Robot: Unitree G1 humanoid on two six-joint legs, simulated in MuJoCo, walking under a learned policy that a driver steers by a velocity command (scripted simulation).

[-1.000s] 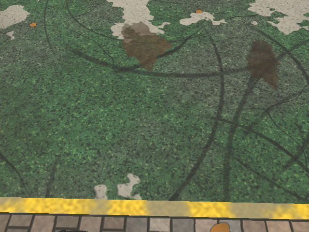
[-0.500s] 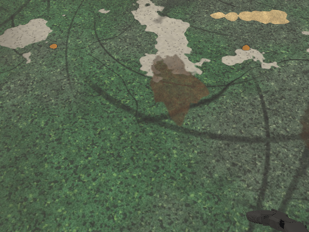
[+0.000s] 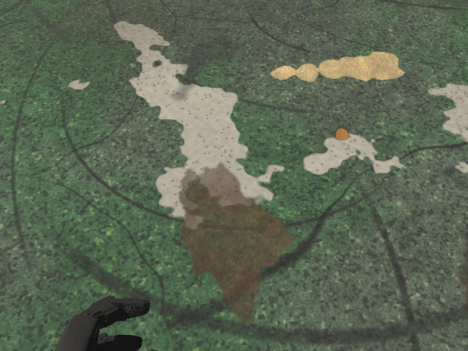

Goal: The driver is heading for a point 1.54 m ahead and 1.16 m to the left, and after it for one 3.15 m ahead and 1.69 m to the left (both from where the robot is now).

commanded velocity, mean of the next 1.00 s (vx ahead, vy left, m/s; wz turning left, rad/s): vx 1.00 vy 0.00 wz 0.83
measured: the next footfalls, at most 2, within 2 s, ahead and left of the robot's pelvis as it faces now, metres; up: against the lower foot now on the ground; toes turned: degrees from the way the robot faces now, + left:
right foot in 0.06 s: +0.29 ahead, -0.10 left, +0.00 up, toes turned -1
left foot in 0.52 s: +0.67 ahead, +0.13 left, +0.00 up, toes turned +28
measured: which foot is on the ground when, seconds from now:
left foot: down 0.00-0.08, up 0.10-0.50, down 0.52-0.96, up 0.98-1.00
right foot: up 0.00-0.04, down 0.06-0.52, up 0.54-0.92, down 0.94-1.00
